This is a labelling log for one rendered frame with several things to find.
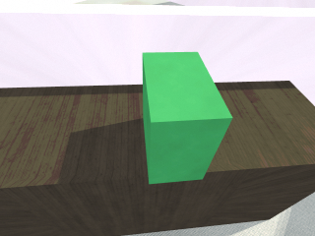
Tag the pedestal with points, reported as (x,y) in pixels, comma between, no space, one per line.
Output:
(73,162)

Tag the carton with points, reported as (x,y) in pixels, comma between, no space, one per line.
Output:
(184,115)

